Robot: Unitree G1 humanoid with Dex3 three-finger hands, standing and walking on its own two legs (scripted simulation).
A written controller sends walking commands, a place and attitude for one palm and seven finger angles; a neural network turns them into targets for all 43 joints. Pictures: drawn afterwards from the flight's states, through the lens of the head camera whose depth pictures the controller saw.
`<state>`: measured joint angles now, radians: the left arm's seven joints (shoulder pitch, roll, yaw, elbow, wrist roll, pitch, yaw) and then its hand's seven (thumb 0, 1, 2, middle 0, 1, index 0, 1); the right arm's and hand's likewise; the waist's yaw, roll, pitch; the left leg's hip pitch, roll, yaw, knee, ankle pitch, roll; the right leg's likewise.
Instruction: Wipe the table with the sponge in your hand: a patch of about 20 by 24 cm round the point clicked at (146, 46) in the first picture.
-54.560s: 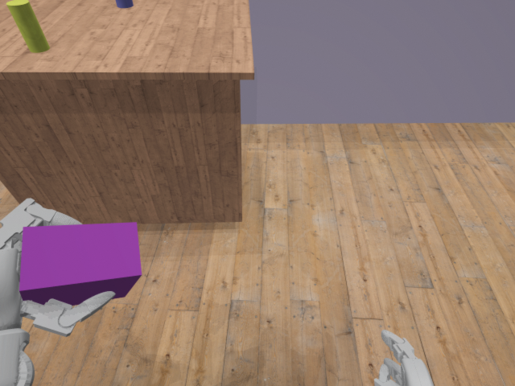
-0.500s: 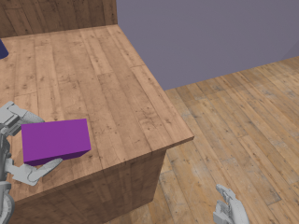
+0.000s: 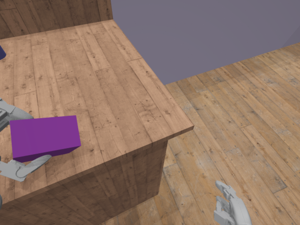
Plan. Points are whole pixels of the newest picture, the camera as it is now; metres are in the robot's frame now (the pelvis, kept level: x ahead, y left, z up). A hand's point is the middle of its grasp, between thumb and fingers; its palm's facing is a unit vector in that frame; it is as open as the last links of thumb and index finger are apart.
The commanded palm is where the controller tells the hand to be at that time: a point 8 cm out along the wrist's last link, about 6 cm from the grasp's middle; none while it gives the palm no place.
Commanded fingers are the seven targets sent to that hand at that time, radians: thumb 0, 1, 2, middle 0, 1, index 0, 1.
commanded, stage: come to a stop and stand still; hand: left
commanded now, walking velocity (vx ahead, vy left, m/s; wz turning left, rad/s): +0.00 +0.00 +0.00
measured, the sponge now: (53, 138) +0.26 +0.23 +0.14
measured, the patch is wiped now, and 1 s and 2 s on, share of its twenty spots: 1.00 1.00 1.00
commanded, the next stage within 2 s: look again from close up in 0.54 s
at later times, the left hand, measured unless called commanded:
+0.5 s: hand (27, 144) +0.23 +0.25 +0.17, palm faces +0.44 -0.84 -0.32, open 10.3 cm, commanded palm +0.17 +0.28 +0.18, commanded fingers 0.00 0.10 1.30 -1.20 -1.60 -1.20 -1.60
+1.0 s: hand (24, 144) +0.22 +0.26 +0.17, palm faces +0.41 -0.86 -0.31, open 10.3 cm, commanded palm +0.16 +0.29 +0.18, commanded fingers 0.00 0.10 1.30 -1.20 -1.60 -1.20 -1.60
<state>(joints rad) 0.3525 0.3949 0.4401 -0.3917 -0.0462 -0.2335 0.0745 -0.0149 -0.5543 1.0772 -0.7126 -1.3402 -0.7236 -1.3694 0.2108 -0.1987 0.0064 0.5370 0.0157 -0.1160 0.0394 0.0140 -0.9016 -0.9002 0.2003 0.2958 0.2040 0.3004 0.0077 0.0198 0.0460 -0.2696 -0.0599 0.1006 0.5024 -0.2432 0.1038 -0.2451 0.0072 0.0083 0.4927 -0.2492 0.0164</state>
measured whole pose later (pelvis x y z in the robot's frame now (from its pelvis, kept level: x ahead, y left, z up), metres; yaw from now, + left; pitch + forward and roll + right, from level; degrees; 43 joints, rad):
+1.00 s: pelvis +0.01 +0.00 +0.01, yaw +2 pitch +0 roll -2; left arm 0.41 0.35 0.35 -0.47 -0.07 -0.22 0.10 -0.02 -0.55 1.07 -0.71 -1.35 -0.72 -1.39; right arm 0.21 -0.19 0.01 0.58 0.01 -0.07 -0.03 0.01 -0.90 -0.90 0.20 0.30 0.20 0.30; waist 0.01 -0.01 0.03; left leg -0.22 -0.07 0.07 0.45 -0.23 0.11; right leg -0.17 0.00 -0.02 0.39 -0.22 0.02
